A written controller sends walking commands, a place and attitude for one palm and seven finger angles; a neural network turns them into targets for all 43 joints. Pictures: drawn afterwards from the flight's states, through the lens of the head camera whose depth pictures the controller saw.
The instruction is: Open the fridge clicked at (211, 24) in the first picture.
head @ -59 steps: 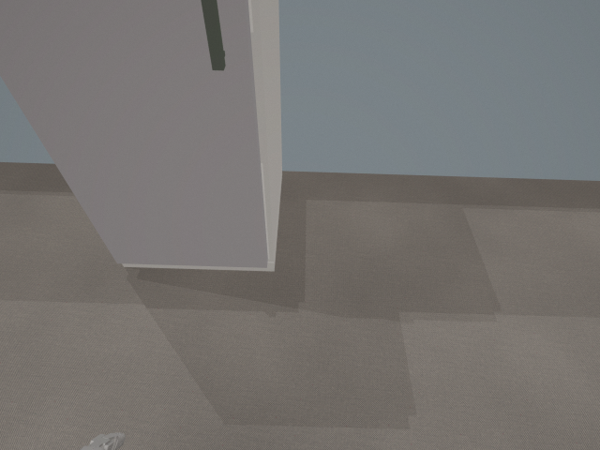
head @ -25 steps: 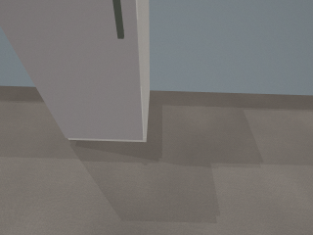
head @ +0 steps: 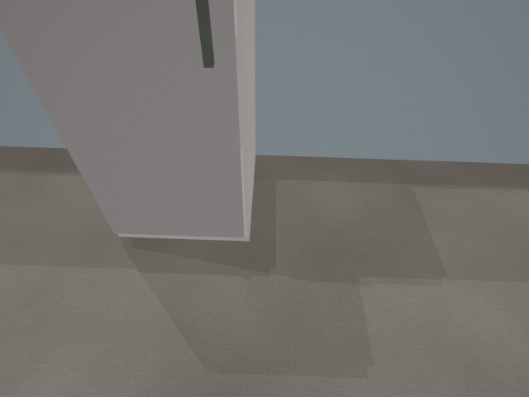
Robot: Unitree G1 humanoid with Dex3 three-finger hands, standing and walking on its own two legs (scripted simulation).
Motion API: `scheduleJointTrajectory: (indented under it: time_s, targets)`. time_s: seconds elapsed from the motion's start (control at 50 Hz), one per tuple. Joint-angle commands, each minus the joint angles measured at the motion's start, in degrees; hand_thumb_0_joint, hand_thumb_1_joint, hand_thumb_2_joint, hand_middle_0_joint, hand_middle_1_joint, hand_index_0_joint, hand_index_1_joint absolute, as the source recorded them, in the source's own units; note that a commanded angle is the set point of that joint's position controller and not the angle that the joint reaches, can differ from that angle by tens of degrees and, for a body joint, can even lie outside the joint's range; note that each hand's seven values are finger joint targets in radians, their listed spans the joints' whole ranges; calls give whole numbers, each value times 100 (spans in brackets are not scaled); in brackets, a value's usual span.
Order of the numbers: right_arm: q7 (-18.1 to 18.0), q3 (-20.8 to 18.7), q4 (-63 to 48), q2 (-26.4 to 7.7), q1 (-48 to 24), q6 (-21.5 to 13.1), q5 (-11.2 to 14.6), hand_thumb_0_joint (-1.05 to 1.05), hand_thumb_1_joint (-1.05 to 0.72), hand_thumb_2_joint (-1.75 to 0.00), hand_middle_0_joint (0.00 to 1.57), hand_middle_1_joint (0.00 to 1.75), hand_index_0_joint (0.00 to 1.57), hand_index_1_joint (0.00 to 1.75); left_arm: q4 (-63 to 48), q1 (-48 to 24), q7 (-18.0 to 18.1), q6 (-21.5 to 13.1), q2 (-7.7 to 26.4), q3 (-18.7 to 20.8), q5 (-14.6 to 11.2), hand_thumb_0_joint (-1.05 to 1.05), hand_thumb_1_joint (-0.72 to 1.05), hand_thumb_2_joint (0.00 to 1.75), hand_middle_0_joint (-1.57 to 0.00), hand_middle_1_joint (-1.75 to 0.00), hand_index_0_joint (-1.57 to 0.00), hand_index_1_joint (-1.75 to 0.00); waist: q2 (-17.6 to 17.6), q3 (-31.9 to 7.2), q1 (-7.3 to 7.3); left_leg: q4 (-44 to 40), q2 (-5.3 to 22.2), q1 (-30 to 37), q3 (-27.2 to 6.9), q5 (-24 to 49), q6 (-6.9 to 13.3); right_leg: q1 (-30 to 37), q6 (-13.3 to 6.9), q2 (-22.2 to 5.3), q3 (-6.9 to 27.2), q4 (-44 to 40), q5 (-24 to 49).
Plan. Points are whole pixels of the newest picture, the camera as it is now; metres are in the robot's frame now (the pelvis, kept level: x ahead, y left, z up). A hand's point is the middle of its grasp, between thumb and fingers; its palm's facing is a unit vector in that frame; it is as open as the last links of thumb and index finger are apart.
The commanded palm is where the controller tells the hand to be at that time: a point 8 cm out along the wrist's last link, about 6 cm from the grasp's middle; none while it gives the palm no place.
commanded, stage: look at it before walking up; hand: right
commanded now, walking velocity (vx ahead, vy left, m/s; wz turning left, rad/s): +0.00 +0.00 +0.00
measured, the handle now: out of the picture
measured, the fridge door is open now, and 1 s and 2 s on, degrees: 0 0 0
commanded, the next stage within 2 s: walk to a spot facing it in 0.26 s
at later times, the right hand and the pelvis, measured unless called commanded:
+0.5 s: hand out of the picture +0.07 -0.25 -0.16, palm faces -0.04 +0.94 -0.34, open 7.4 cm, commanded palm none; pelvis +0.00 +0.00 +0.00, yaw +2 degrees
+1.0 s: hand out of the picture +0.06 -0.17 -0.17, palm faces -0.22 +0.95 -0.23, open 7.4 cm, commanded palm none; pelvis -0.02 +0.00 -0.01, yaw +16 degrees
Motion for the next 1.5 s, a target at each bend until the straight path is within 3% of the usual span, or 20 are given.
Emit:
scheduleJointTrajectory:
  time_s: [0.0, 0.36, 0.44, 0.52, 0.6, 0.64, 0.68, 0.7, 0.72, 0.74, 0.76, 0.86, 1.04, 1.12, 1.14, 1.16, 1.18, 1.22, 1.26, 1.48]
  targets:
    - [-76, -240, -355, -1207, -190, -155, 31, 0, -90, -90, 20, 30, 20, 30, -366, -285, 66, -139, 1187, 229, 7, 0, 90, 90, -20, -30, -20, -30, 20, -361, -5, -385, 624, 49, -552, 773, 234, 28, -147, -686, 592, -304, 754]
    - [-69, -237, -309, -1227, -157, -142, 32, 0, -90, -90, 20, 30, 20, 30, -356, -310, 85, -146, 1232, 230, 6, 0, 90, 90, -20, -30, -20, -30, -11, -330, -1, -395, 614, 31, -541, 998, 227, 183, -140, -730, 553, -357, 895]
    - [-95, -191, -386, -607, 212, 85, 25, 0, -90, -90, 20, 30, 20, 30, -416, 122, 133, -1, 527, 172, 16, 0, 90, 90, -20, -30, -20, -30, 63, -264, 31, 61, 548, -339, -696, 1460, 174, 119, -24, -786, 174, 109, 890]
    - [-57, -301, -714, -621, 337, 199, -11, 0, -90, -90, 20, 30, 20, 30, -769, 203, 176, 94, 627, 333, 27, 0, 90, 90, -20, -30, -20, -30, -30, -276, 42, 639, 377, -786, -792, 1511, 197, -19, -99, -960, 106, 429, 668]
    - [1, -372, -999, -442, 451, 248, -18, 0, -90, -90, 20, 30, 20, 30, -1051, 107, 184, 104, 718, 470, 35, 0, 90, 90, -20, -30, -20, -30, -592, -321, -4, 1714, 13, -1248, -517, 862, 117, -168, -394, -1487, 384, 309, 531]
    - [33, -413, -1102, -268, 564, 289, -22, 0, -90, -90, 20, 30, 20, 30, -1157, 2, 174, 68, 702, 517, 46, 0, 90, 90, -20, -30, -20, -30, -1110, -289, -76, 2705, -83, -1329, -12, -1211, -18, -380, -811, -2073, 569, 105, 1146]
    - [66, -483, -1105, -184, 919, 272, -23, 0, -90, -90, 20, 30, 20, 30, -1314, -289, 177, 68, 654, 538, 75, 0, 90, 90, -20, -30, -20, -30, -885, -227, -324, 2291, 178, -771, 8, -1321, 22, -821, -723, -2075, 145, 692, 1485]
    - [72, -530, -1031, -245, 1266, 229, -52, 0, -90, -90, 20, 30, 20, 30, -1377, -419, 165, 100, 632, 548, 67, 0, 90, 90, -20, -30, -20, -30, -352, -192, -531, 1400, 205, -283, -81, -406, 56, -1273, -389, -1720, -226, 1572, 1049]
    - [14, -619, -1045, -705, 1443, 137, -131, 0, -90, -90, 20, 30, 20, 30, -1474, -235, 134, 161, 240, 494, 30, 0, 90, 90, -20, -30, -20, -30, 1506, -132, -518, 35, 1112, -80, -1772, 904, 352, -2080, 172, -717, -881, 3233, -677]
    - [-50, -618, -1110, -951, 1504, 121, -66, 0, -90, -90, 20, 30, 20, 30, -1655, -282, 126, 188, 35, 451, 11, 0, 90, 90, -20, -30, -20, -30, 1847, -54, -470, -609, 1976, -402, -3224, 1763, 942, -2591, 308, -142, -332, 4235, -2245]
    - [-98, -645, -1194, -897, 1345, 144, -37, 0, -90, -90, 20, 30, 20, 30, -1601, -289, 139, 246, 97, 475, 7, 0, 90, 90, -20, -30, -20, -30, 1414, -154, -418, -851, 1818, -674, -3284, 472, 1060, -2485, 237, -262, 284, 4616, -1995]
    - [-86, -607, -1389, -470, 678, 97, -14, 0, -90, -90, 20, 30, 20, 30, -1380, 59, 108, 206, 47, 484, 64, 0, 90, 90, -20, -30, -20, -30, 672, -422, -90, -442, 1044, -478, -2187, 423, 957, -2295, 369, -370, 210, 4355, -868]
    - [-69, -728, -1356, -586, 844, 193, -70, 0, -90, -90, 20, 30, 20, 30, -1559, 23, 187, 121, -102, 432, -21, 0, 90, 90, -20, -30, -20, -30, 917, -685, -233, -223, 903, -107, -2580, 1194, 1084, -1702, 310, -125, 79, 2456, -1326]
    - [-57, -711, -1495, -539, 352, 261, -31, 0, -90, -90, 20, 30, 20, 30, -1408, 904, 256, 15, -9, 440, -69, 0, 90, 90, -20, -30, -20, -30, 846, -843, 195, 191, 495, -1148, -2467, 909, 581, 49, 131, -63, 56, 391, -499]
    - [-19, -669, -1614, -296, 275, 280, 11, 0, -90, -90, 20, 30, 20, 30, -1386, 1109, 285, -42, 301, 498, -38, 0, 90, 90, -20, -30, -20, -30, 11, -824, 321, 837, -67, -2107, -1921, -119, 259, 749, -157, -821, 858, -292, -833]
    - [65, -623, -1719, 36, 329, 285, 31, 0, -90, -90, 20, 30, 20, 30, -1537, 874, 269, -32, 838, 586, 49, 0, 90, 90, -20, -30, -20, -30, -1706, -484, 205, 2380, -778, -3090, -732, -1715, -75, 747, -598, -2352, 2337, -926, -739]
    - [48, -701, -1658, -235, 196, 325, -81, 0, -90, -90, 20, 30, 20, 30, -1605, 551, 279, -7, 781, 571, 48, 0, 90, 90, -20, -30, -20, -30, -1634, -147, 202, 3563, -362, -2961, -575, -1811, -269, -223, -792, -2801, 2477, -981, -615]
    - [152, -795, -1458, -288, 428, 331, -118, 0, -90, -90, 20, 30, 20, 30, -1770, -20, 275, -40, 335, 411, 93, 0, 90, 90, -20, -30, -20, -30, -684, 147, -208, 4758, -204, -2530, -421, -1194, -324, -924, -833, -2083, 1384, -714, -57]
    - [208, -709, -1380, -74, 556, 356, -103, 0, -90, -90, 20, 30, 20, 30, -1744, 92, 267, -83, 226, 394, 91, 0, 90, 90, -20, -30, -20, -30, -755, 30, -211, 4924, -154, -2692, -163, -861, -404, -386, -666, -1548, 502, -410, 913]
    - [213, -571, -1564, 151, -370, 408, -34, 0, -90, -90, 20, 30, 20, 30, -1263, 1278, 245, -58, 306, 521, 92, 0, 90, 90, -20, -30, -20, -30, -910, -59, 279, 3330, 255, -2413, 310, -1189, -429, 692, -850, -2019, -142, -88, 2535]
